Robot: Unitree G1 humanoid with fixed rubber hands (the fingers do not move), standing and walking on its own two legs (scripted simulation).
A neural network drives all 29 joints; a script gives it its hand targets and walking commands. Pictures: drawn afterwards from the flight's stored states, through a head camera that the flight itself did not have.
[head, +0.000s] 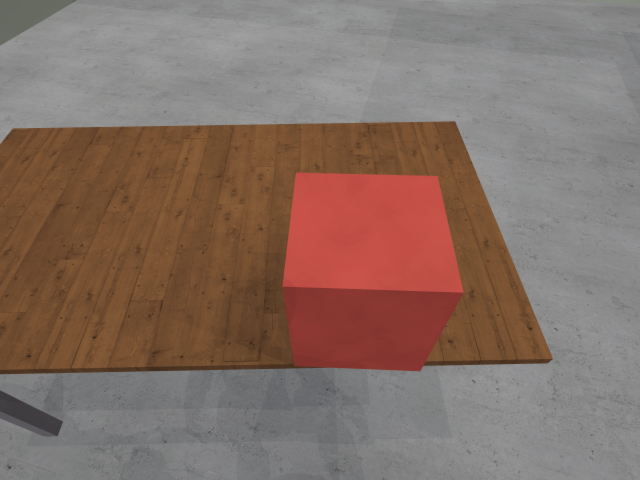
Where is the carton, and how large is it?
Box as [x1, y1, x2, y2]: [282, 173, 463, 370]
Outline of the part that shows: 296,173 282,286 294,365 420,370 463,292 437,176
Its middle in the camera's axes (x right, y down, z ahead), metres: +0.07 +0.06 +0.61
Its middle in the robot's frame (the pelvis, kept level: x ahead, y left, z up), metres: +0.42 -0.06 -0.04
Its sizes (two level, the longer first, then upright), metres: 0.210 0.200 0.250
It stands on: a table, 0.60 m high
